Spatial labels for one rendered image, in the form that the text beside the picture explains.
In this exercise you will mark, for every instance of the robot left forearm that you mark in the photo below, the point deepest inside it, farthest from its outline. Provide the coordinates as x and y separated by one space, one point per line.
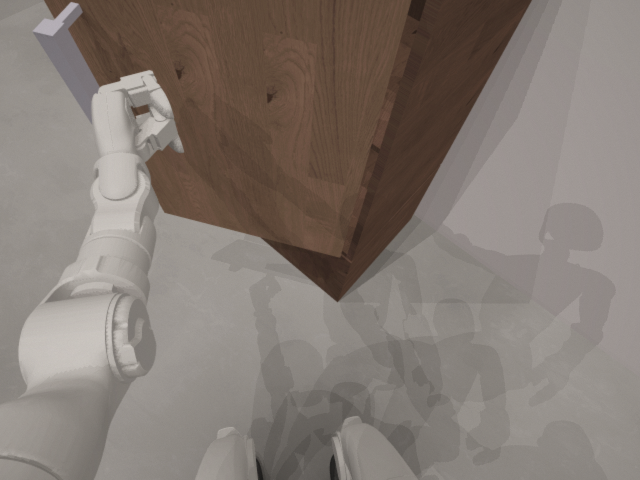
117 251

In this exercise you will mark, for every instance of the robot left hand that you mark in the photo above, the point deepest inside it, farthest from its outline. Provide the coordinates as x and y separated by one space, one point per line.
115 128

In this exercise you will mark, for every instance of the robot left shin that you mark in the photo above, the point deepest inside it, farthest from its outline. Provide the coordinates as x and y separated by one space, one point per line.
229 431

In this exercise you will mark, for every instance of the cupboard door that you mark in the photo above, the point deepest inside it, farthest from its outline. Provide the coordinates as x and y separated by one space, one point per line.
276 103

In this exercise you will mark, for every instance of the left robot upper arm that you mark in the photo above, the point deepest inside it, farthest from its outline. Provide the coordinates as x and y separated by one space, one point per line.
79 357

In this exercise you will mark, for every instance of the robot left thigh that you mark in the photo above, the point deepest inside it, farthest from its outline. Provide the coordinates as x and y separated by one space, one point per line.
229 458

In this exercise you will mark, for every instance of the handle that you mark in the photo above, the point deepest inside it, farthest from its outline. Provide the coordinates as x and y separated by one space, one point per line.
59 45

